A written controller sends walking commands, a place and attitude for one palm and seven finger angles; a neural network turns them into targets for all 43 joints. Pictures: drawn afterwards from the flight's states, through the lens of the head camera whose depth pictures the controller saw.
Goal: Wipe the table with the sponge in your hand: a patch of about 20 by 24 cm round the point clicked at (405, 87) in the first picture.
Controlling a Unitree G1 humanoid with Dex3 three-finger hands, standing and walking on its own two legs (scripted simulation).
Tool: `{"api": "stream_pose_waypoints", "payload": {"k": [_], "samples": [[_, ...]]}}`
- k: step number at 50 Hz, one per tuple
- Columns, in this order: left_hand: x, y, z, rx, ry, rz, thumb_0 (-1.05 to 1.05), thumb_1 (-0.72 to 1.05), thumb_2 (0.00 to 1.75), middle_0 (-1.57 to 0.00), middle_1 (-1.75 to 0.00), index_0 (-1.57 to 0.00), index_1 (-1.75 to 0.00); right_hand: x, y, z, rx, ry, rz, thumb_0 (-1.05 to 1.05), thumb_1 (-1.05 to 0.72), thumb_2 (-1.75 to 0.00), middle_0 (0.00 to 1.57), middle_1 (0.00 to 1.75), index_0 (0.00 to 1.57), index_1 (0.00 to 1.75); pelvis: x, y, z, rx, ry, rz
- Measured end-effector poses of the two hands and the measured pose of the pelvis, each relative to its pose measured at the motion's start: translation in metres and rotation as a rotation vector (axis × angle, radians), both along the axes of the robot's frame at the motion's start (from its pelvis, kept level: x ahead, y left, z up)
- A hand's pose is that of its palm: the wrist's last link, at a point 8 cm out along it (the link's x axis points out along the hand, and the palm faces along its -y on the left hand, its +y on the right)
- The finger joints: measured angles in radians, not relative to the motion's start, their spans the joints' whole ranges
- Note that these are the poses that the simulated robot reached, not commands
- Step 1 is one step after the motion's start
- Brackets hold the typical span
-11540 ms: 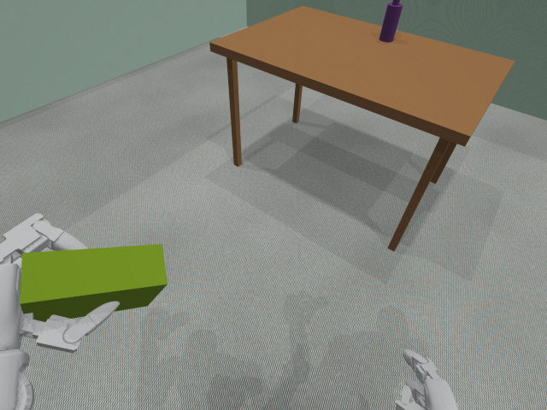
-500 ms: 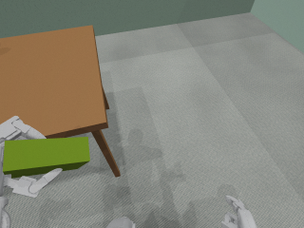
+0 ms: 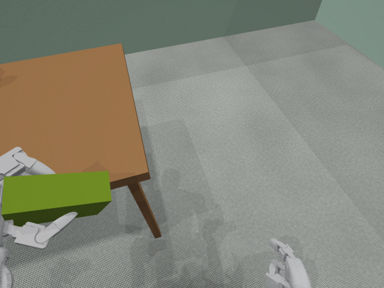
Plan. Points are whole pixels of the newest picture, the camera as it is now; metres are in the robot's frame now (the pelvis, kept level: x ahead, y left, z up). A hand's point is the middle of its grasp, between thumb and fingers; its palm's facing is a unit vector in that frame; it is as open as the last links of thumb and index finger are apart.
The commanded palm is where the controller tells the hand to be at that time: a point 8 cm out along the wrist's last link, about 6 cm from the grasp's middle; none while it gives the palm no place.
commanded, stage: come to a stop and stand still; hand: left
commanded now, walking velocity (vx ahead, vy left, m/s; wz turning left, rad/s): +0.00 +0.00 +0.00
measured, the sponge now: (75, 197) +0.23 +0.20 +0.14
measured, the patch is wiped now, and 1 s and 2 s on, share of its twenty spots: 0.00 0.00 0.00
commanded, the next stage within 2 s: look again from close up in 1.44 s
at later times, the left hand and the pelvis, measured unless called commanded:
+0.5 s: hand (30, 212) +0.20 +0.25 +0.16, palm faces +0.37 -0.84 -0.40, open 9.2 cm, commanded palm +0.14 +0.29 +0.19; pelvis -0.02 +0.01 +0.00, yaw -1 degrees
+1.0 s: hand (9, 203) +0.21 +0.29 +0.15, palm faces +0.33 -0.85 -0.41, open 9.2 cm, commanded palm +0.15 +0.32 +0.19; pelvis -0.02 +0.05 +0.01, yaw -2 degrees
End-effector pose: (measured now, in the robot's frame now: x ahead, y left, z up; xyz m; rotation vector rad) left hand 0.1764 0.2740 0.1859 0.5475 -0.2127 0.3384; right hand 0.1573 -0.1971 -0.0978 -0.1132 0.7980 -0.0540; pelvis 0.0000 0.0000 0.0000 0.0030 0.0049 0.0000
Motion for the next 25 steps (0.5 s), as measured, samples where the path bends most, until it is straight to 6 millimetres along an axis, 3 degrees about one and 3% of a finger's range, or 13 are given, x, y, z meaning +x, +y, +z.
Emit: {"api": "stream_pose_waypoints", "payload": {"k": [7,13,25], "samples": [[0.003,0.015,-0.009,-0.040,-0.008,-0.011,-0.01,-0.44,1.04,-0.85,-1.35,-0.85,-1.34,-0.007,-0.018,0.013,-0.122,0.019,-0.044,0.01,-0.90,-0.90,0.21,0.30,0.21,0.30,-0.001,0.014,0.001,0.001,-0.011,0.001],[-0.004,0.023,-0.002,-0.010,-0.038,-0.026,-0.01,-0.44,1.04,-0.85,-1.35,-0.85,-1.34,-0.011,-0.022,0.028,-0.163,-0.025,-0.053,0.01,-0.90,-0.90,0.20,0.30,0.20,0.30,-0.006,0.017,0.004,0.003,-0.005,-0.010],[-0.018,0.013,-0.014,-0.085,-0.011,-0.009,-0.01,-0.44,1.04,-0.85,-1.35,-0.85,-1.34,-0.028,-0.015,0.017,-0.112,-0.017,-0.043,0.01,-0.90,-0.90,0.21,0.30,0.21,0.30,-0.018,0.014,0.003,-0.014,-0.008,-0.009]]}}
